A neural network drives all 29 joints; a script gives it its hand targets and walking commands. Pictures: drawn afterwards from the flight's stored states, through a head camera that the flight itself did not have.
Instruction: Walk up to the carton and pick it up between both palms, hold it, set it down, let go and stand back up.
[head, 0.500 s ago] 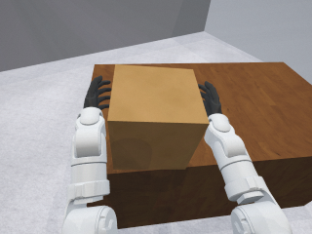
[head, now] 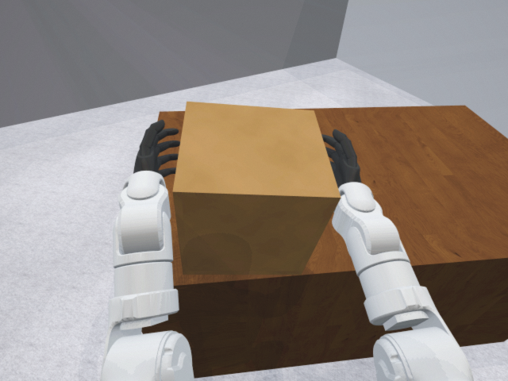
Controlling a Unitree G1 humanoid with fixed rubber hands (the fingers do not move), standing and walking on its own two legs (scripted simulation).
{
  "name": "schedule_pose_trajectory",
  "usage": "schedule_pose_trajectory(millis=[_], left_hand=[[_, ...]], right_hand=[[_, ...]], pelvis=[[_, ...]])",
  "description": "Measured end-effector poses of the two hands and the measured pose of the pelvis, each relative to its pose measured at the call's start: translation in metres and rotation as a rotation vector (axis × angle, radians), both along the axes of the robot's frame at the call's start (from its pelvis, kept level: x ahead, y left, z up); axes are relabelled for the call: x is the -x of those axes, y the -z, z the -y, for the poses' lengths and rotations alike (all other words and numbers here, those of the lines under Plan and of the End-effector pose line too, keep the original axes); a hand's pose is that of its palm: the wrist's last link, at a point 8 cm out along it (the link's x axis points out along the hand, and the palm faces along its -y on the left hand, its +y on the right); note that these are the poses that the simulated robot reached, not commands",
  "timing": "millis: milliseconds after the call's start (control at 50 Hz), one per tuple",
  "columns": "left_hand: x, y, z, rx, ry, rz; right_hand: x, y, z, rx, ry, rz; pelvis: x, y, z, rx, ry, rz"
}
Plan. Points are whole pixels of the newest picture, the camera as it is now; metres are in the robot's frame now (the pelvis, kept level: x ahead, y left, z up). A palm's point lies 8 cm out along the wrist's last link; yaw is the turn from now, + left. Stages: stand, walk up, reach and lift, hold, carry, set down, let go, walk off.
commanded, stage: hold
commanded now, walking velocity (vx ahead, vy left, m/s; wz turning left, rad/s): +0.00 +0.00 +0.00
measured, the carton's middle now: (247, 193) +0.37 +0.01 +0.13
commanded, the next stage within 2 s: none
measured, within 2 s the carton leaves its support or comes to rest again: neither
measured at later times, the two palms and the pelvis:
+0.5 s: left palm (149, 174) +0.36 +0.15 +0.18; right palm (344, 182) +0.35 -0.14 +0.17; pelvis +0.00 +0.00 +0.00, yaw +0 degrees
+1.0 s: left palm (148, 177) +0.36 +0.15 +0.18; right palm (342, 181) +0.36 -0.14 +0.17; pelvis +0.00 +0.00 +0.00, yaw +0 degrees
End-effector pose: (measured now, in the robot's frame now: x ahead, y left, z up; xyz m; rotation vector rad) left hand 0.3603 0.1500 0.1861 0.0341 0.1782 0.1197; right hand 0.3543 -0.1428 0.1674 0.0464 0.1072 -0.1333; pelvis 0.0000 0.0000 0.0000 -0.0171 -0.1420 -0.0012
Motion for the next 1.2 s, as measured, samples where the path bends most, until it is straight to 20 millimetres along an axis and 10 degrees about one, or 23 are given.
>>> schedule_pose_trajectory(millis=[1200], left_hand=[[0.002,0.0079,-0.0011,0.004,0.001,-0.007]], right_hand=[[0.0001,-0.0004,-0.0002,0.011,0.0,0.0]], pelvis=[[-0.0023,-0.0001,0.0008,-0.003,0.004,0.008]])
